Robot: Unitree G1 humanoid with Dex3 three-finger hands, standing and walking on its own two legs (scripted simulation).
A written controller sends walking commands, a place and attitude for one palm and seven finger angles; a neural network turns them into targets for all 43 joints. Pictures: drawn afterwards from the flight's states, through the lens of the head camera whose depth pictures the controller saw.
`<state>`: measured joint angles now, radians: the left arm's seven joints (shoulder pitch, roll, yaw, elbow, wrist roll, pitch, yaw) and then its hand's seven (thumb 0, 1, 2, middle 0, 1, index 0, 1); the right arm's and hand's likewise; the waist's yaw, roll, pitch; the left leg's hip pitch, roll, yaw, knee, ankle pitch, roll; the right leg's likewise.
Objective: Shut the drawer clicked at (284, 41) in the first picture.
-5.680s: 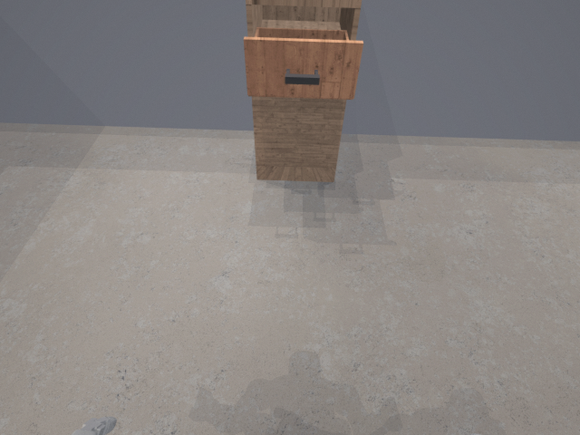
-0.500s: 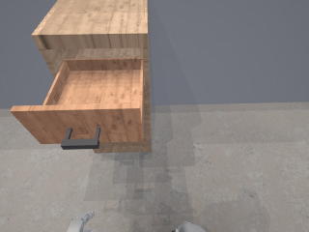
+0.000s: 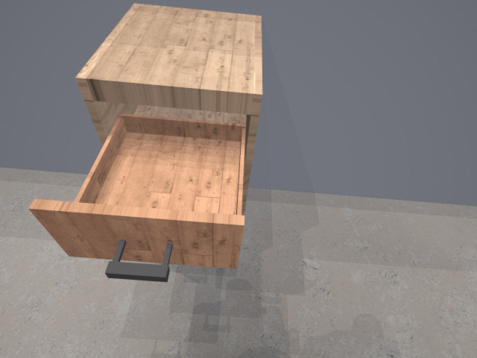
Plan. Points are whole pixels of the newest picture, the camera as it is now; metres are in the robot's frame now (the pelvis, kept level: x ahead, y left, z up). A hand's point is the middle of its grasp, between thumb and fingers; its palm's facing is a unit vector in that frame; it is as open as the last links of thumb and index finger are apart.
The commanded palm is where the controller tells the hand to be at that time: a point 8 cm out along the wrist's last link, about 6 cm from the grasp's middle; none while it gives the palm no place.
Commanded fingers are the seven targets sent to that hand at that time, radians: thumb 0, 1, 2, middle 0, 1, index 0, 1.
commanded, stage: come to a stop and stand still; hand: left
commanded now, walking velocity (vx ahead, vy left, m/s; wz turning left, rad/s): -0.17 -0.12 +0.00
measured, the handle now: (141, 259) +0.28 +0.21 -0.04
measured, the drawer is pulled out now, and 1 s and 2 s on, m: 0.30 0.30 0.30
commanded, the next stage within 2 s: look again from close up in 1.34 s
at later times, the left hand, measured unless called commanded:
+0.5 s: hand out of the picture -0.02 +0.10 -0.14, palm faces +0.08 -0.96 -0.29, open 7.3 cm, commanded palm none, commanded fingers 0.00 0.90 0.90 -0.20 -0.30 -0.20 -0.30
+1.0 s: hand out of the picture -0.10 +0.15 -0.18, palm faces +0.10 -0.98 -0.17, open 7.4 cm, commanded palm none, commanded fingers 0.00 0.90 0.90 -0.20 -0.30 -0.20 -0.30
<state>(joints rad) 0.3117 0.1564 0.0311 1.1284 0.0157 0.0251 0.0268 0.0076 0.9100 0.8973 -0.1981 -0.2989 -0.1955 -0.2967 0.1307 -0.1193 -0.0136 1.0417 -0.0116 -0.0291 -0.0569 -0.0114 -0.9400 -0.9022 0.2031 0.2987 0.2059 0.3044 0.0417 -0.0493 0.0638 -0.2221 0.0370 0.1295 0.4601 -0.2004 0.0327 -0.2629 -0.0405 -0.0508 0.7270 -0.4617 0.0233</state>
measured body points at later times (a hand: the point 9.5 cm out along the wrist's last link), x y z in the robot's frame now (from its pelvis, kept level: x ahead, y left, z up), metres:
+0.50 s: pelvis -0.06 -0.09 +0.01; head -0.05 -0.14 +0.46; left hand -0.03 +0.15 -0.12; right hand -0.06 -0.33 -0.17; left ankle -0.08 +0.08 -0.66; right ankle -0.03 -0.17 -0.74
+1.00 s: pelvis -0.06 -0.03 +0.00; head -0.07 +0.00 +0.45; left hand -0.10 +0.20 -0.17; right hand -0.02 -0.26 -0.14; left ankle -0.09 +0.08 -0.74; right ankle -0.05 -0.16 -0.73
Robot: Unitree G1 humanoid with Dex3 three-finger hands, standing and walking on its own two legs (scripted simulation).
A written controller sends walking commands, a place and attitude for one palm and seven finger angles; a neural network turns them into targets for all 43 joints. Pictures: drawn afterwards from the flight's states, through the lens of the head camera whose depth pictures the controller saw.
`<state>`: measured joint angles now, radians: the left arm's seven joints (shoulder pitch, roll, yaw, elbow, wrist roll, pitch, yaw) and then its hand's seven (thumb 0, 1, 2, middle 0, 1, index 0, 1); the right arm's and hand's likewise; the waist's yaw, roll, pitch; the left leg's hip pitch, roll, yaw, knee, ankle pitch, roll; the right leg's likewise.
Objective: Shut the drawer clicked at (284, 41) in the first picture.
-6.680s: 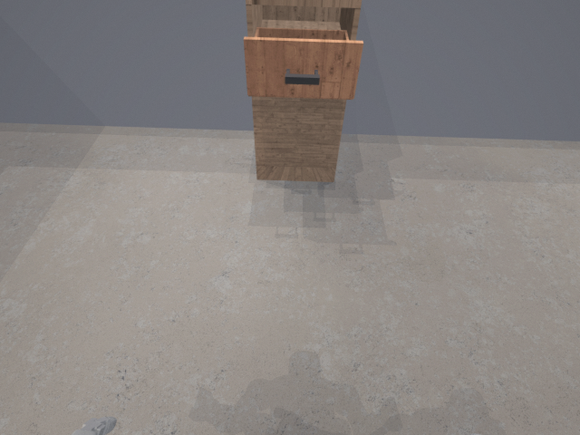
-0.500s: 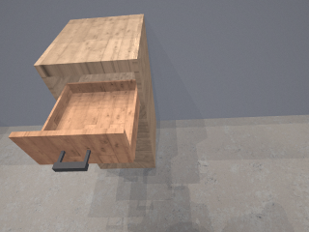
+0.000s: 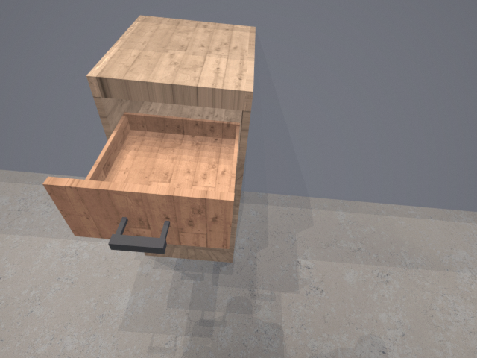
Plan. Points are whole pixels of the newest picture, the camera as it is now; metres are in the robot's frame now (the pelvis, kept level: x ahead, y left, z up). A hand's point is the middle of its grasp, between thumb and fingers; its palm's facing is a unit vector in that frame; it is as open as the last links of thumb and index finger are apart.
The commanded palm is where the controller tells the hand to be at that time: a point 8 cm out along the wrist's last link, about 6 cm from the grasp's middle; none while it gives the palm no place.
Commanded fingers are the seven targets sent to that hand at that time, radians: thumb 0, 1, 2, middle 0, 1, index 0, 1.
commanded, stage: come to a stop and stand still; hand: left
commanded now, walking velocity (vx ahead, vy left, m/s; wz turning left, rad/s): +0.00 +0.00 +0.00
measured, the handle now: (141, 234) +0.34 +0.23 -0.04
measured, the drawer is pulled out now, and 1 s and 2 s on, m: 0.30 0.30 0.30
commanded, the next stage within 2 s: look again from close up in 0.34 s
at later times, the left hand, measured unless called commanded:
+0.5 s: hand out of the picture +0.01 +0.18 -0.18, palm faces +0.00 -0.98 -0.20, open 7.4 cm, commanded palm none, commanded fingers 0.00 0.90 0.90 -0.20 -0.30 -0.20 -0.30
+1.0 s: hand out of the picture -0.01 +0.16 -0.17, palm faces +0.00 -0.98 -0.20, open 7.4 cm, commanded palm none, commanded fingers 0.00 0.90 0.90 -0.20 -0.30 -0.20 -0.30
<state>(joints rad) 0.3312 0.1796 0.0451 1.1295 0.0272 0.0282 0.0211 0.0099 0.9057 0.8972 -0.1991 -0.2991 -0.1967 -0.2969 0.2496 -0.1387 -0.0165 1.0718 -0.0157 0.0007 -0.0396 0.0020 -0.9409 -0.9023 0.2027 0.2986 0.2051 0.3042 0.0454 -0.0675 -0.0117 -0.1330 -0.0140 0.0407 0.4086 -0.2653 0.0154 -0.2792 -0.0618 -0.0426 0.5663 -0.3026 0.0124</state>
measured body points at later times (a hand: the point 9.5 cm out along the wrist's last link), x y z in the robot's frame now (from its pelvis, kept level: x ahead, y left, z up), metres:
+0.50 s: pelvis +0.00 +0.01 +0.00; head +0.01 +0.01 +0.45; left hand +0.01 +0.23 -0.16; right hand -0.03 -0.19 -0.16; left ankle -0.03 +0.11 -0.74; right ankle +0.01 -0.12 -0.74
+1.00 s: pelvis +0.00 -0.01 +0.00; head +0.00 -0.03 +0.45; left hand -0.01 +0.21 -0.16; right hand -0.02 -0.22 -0.17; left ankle -0.03 +0.11 -0.74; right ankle +0.01 -0.12 -0.74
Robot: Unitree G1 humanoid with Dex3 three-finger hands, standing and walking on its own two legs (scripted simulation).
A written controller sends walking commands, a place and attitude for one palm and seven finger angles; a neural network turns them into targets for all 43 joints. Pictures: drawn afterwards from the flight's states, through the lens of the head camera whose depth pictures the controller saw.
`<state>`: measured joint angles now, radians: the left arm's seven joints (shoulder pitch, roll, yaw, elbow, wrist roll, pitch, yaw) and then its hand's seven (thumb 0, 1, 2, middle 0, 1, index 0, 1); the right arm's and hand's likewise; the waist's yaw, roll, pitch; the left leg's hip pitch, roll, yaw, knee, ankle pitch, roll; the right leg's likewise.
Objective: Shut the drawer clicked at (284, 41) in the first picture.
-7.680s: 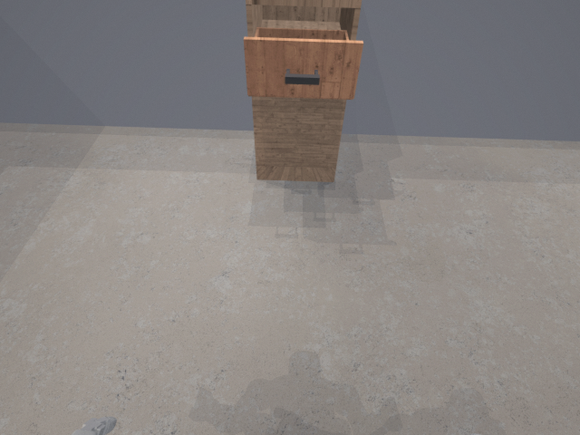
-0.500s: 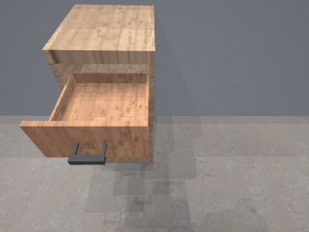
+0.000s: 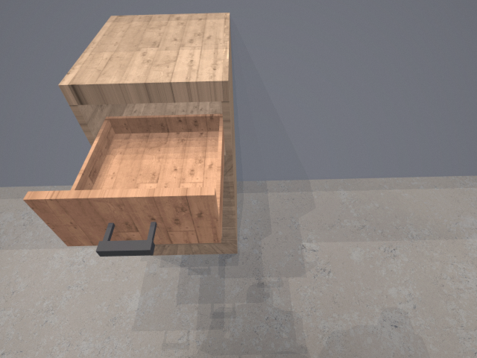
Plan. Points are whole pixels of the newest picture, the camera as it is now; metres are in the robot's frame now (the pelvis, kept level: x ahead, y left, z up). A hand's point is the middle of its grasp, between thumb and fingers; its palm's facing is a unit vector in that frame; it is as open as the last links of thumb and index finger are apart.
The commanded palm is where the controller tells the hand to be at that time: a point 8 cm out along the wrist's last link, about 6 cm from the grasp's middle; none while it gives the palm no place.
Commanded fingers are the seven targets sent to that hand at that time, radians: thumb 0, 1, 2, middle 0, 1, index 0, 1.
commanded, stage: shuffle to correct the standing spot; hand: left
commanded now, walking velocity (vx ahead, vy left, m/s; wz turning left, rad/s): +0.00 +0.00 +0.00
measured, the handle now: (128, 238) +0.34 +0.25 -0.04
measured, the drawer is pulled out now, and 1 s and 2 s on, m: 0.30 0.30 0.30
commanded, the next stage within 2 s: come to a stop and stand still in 0.34 s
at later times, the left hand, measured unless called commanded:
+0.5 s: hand out of the picture +0.05 +0.18 -0.18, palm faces +0.08 -0.98 -0.19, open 7.4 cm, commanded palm none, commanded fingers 0.00 0.90 0.90 -0.20 -0.30 -0.20 -0.30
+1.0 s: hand out of the picture +0.07 +0.18 -0.17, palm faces +0.07 -0.97 -0.24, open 7.3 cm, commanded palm none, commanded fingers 0.00 0.90 0.90 -0.20 -0.30 -0.20 -0.30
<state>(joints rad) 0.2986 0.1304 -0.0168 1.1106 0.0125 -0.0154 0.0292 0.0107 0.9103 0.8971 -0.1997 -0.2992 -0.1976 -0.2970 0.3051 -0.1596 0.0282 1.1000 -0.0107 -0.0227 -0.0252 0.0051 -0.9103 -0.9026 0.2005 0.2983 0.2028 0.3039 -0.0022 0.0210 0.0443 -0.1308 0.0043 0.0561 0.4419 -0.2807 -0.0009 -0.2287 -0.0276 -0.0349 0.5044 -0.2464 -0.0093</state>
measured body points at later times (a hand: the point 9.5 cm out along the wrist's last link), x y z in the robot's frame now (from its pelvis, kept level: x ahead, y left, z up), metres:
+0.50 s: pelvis +0.05 +0.01 -0.01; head +0.07 +0.01 +0.44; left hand +0.04 +0.23 -0.17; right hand +0.01 -0.21 -0.17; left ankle -0.02 +0.11 -0.74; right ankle +0.04 -0.09 -0.73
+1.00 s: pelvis +0.05 +0.00 +0.00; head +0.07 -0.02 +0.45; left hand +0.07 +0.23 -0.15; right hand +0.09 -0.23 -0.16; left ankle +0.01 +0.12 -0.74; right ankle +0.04 -0.09 -0.74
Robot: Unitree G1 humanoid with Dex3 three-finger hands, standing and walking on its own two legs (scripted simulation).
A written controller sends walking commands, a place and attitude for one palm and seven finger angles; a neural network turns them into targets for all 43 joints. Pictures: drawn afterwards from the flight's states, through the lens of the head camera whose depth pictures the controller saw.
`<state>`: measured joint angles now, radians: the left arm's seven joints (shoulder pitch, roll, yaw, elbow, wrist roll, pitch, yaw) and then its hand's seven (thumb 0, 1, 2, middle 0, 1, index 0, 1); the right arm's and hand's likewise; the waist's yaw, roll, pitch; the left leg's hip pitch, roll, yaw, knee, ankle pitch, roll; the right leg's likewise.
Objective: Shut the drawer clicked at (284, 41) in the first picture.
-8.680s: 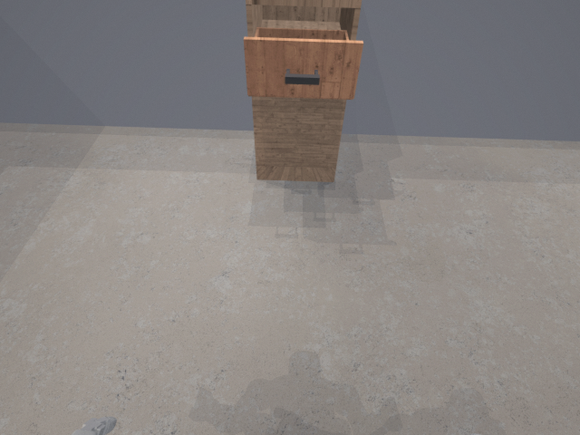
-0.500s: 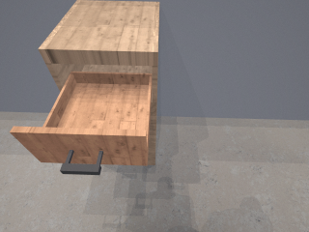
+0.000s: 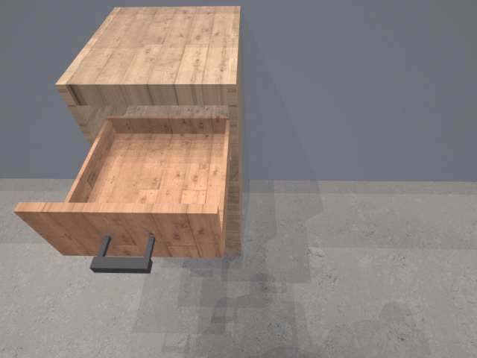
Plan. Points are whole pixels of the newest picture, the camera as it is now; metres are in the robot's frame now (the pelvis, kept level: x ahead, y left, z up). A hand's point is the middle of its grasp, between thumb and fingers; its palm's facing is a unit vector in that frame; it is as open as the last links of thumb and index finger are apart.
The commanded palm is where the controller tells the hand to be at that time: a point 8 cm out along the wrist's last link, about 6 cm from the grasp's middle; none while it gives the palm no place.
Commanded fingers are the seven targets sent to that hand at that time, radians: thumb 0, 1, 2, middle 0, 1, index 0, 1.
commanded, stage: come to a stop and stand still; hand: left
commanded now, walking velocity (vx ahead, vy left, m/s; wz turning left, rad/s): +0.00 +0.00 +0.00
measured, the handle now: (125, 253) +0.30 +0.24 -0.04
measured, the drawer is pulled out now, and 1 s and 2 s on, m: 0.30 0.30 0.30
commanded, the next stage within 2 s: look again from close up in 0.50 s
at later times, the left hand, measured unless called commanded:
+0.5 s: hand out of the picture -0.06 +0.12 -0.17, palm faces +0.06 -0.99 -0.15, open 7.4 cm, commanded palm none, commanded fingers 0.00 0.90 0.90 -0.20 -0.30 -0.20 -0.30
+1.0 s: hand out of the picture -0.04 +0.20 -0.18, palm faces +0.05 -0.98 -0.19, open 7.4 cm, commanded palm none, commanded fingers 0.00 0.90 0.90 -0.20 -0.30 -0.20 -0.30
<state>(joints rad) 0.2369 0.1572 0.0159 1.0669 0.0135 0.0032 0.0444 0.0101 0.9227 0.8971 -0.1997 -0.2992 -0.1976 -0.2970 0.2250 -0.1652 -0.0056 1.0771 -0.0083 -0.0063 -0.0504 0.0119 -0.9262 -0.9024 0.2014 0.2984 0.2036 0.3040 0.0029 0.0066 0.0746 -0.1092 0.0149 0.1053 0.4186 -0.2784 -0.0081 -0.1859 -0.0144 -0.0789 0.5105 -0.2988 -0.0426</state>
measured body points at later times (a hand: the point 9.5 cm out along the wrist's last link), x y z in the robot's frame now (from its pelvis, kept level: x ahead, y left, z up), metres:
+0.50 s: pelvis -0.03 -0.03 +0.00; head -0.01 -0.03 +0.45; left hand -0.07 +0.17 -0.16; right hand -0.09 -0.22 -0.16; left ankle -0.03 +0.12 -0.74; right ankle -0.01 -0.08 -0.74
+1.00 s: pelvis -0.04 +0.03 +0.00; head -0.06 +0.03 +0.45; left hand -0.04 +0.25 -0.16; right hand -0.05 -0.18 -0.16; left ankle -0.03 +0.10 -0.74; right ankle -0.01 -0.08 -0.74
